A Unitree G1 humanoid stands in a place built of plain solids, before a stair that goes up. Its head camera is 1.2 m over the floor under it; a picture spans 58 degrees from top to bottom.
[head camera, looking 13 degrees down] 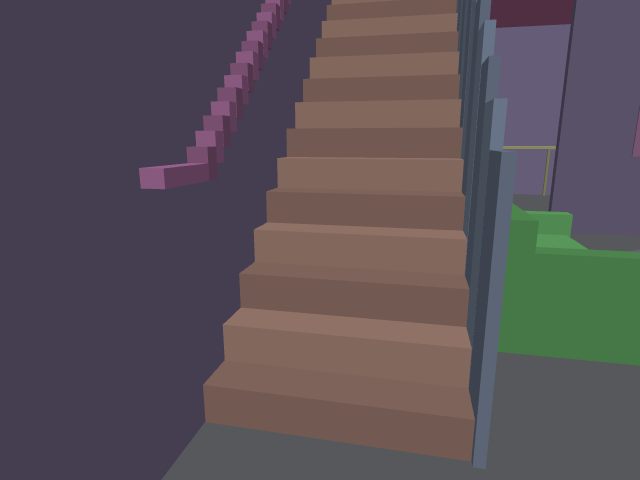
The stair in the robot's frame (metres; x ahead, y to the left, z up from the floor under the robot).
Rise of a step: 0.18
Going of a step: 0.22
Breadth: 1.11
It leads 12 degrees to the right of straight ahead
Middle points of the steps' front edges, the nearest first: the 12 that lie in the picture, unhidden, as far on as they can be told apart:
1.54 -0.04 0.18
1.75 -0.09 0.36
1.97 -0.13 0.55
2.18 -0.18 0.73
2.39 -0.23 0.91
2.60 -0.27 1.09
2.81 -0.32 1.27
3.03 -0.37 1.46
3.24 -0.41 1.64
3.45 -0.46 1.82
3.66 -0.51 2.00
3.87 -0.55 2.18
